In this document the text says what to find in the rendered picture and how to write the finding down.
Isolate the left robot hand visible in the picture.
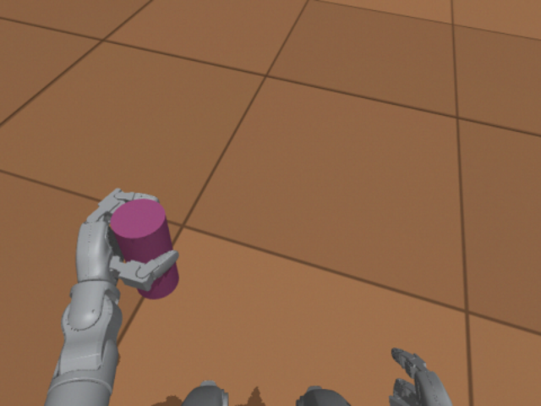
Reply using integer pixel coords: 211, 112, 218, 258
76, 188, 179, 291

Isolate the can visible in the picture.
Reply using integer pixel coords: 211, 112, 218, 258
111, 199, 179, 299

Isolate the right robot hand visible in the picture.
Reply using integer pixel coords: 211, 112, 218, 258
389, 348, 453, 406

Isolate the left robot arm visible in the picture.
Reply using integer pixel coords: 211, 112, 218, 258
44, 279, 123, 406

